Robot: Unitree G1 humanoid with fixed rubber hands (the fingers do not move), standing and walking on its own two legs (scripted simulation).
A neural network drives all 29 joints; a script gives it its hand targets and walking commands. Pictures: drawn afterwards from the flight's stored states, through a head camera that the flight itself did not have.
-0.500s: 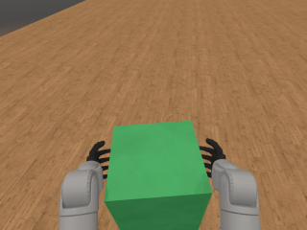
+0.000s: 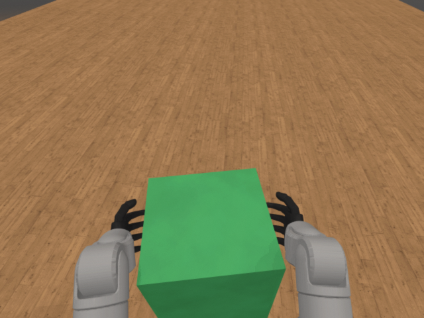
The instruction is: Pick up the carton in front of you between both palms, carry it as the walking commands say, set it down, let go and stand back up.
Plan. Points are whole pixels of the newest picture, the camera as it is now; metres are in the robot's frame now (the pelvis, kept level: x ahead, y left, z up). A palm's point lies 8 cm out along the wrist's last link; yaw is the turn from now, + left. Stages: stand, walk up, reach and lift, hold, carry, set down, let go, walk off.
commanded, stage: carry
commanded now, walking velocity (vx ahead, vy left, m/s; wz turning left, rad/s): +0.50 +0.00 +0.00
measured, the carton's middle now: (210, 251) +0.28 +0.00 +0.00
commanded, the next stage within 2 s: none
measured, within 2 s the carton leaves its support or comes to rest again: neither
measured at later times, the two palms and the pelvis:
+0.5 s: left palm (152, 136) +0.53 +0.14 +0.10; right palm (272, 137) +0.54 -0.16 +0.09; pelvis +0.26 -0.02 +0.01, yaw +2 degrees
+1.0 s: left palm (145, 131) +0.58 +0.17 +0.07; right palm (254, 127) +0.60 -0.13 +0.08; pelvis +0.33 +0.00 +0.01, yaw +2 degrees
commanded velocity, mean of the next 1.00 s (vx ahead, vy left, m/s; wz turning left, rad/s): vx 0.03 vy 0.00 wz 0.00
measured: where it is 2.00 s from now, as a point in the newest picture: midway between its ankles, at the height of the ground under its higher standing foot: outside the picture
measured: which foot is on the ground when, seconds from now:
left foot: down 0.00-0.40, up 0.42-0.52, down 0.54-1.00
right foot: up 0.00-0.34, down 0.36-1.00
